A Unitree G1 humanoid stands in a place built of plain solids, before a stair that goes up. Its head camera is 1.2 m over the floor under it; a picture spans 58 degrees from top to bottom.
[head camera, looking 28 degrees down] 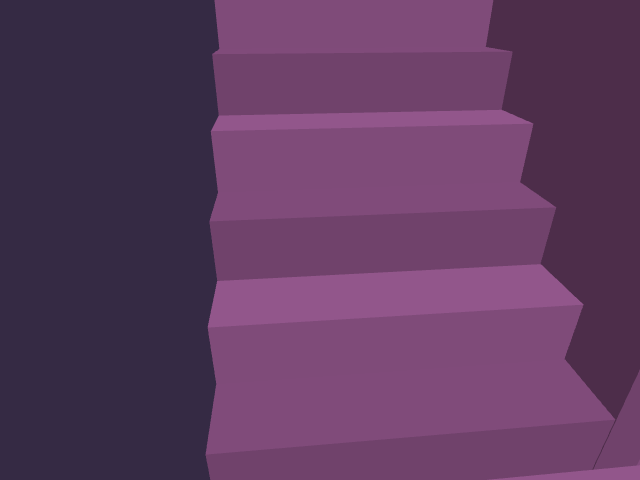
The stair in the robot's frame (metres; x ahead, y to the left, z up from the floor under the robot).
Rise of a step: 0.21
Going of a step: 0.24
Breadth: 1.15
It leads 5 degrees to the left of straight ahead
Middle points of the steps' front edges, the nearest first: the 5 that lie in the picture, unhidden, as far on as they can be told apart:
0.76 -0.24 0.21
0.99 -0.21 0.43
1.23 -0.19 0.64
1.46 -0.17 0.85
1.70 -0.15 1.06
